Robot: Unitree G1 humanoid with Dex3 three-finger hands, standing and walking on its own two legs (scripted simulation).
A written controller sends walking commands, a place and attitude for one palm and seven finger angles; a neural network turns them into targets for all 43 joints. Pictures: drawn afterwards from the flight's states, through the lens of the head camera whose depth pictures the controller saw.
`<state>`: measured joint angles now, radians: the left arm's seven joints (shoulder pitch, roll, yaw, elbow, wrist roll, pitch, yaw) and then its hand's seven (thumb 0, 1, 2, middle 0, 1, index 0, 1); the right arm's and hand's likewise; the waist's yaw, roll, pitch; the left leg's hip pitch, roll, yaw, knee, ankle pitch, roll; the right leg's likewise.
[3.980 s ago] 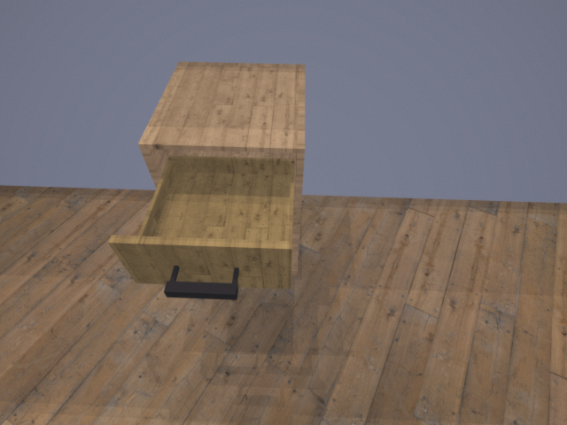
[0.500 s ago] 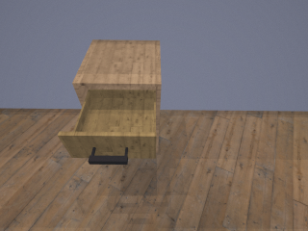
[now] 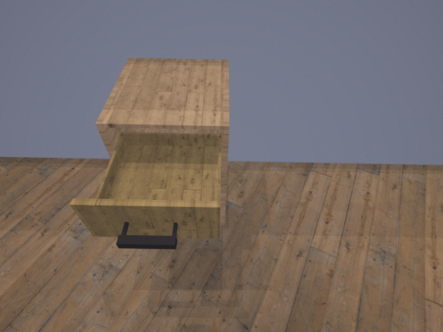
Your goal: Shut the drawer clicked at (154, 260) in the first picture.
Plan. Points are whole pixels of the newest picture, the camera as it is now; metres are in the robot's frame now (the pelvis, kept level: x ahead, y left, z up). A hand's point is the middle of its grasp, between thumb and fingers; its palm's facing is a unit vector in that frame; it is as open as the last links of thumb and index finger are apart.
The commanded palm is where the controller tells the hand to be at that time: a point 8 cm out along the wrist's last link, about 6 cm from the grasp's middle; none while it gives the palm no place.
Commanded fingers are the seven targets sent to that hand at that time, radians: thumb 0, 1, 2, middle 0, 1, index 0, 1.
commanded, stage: shuffle to correct the standing spot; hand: left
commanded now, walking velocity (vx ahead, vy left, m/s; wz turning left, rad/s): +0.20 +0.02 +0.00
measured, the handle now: (149, 234) +0.39 +0.22 -0.21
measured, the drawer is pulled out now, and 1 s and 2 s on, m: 0.30 0.30 0.30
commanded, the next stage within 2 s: none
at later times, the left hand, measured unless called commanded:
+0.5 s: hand out of the picture -0.01 +0.17 -0.17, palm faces +0.08 -0.98 -0.20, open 7.3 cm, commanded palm none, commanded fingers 0.00 0.90 0.90 -0.20 -0.30 -0.20 -0.30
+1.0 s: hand out of the picture +0.01 +0.13 -0.16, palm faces +0.07 -0.98 -0.20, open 7.3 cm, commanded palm none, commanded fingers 0.00 0.90 0.90 -0.20 -0.30 -0.20 -0.30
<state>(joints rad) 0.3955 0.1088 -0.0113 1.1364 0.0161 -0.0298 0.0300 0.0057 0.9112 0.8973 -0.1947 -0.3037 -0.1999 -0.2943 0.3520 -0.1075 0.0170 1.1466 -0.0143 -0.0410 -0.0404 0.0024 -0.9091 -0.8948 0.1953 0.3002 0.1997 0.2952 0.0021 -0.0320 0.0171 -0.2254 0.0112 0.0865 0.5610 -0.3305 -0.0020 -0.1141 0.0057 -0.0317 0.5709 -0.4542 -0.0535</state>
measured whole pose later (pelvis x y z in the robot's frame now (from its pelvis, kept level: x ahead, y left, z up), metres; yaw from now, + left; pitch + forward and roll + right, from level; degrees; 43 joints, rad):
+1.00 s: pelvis +0.03 -0.03 +0.00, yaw +2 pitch -1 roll +1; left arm 0.37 0.10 -0.01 1.06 0.03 -0.04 0.03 0.01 0.92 0.90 -0.19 -0.30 -0.20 -0.29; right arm 0.33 -0.14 -0.02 1.10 -0.02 0.01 -0.01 0.01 -0.91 -0.89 0.20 0.30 0.20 0.30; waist 0.01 0.05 -0.01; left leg -0.40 0.02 0.06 0.98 -0.44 0.03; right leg -0.25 -0.02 -0.12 0.61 -0.35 -0.05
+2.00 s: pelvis +0.06 +0.00 +0.00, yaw +1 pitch -2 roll +3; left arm 0.36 0.13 0.01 1.11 0.02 0.00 0.03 0.01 0.91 0.90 -0.20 -0.30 -0.20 -0.29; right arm 0.33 -0.13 0.00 1.11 -0.02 -0.02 -0.03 0.01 -0.92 -0.90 0.19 0.30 0.20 0.29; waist 0.03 -0.07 0.00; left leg -0.20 -0.01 0.15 0.50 -0.27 0.02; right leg -0.23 -0.07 -0.09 0.70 -0.47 -0.04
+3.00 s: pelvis +0.06 +0.05 +0.00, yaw +0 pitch -1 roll -1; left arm 0.35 0.13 -0.01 1.09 0.02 0.00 0.04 0.01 0.91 0.90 -0.20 -0.30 -0.20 -0.29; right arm 0.39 -0.13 0.00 1.09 -0.02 0.00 -0.01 0.00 -0.91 -0.89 0.19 0.30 0.20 0.30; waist -0.02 0.02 0.00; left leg -0.29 0.03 0.09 0.58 -0.28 0.03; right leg -0.23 -0.04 -0.10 0.56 -0.31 -0.01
